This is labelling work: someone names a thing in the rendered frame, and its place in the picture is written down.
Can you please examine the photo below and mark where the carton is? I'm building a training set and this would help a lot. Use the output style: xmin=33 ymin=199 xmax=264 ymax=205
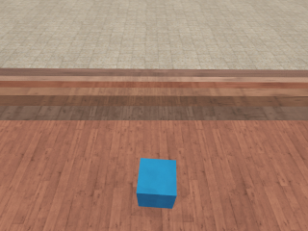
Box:
xmin=136 ymin=158 xmax=177 ymax=209

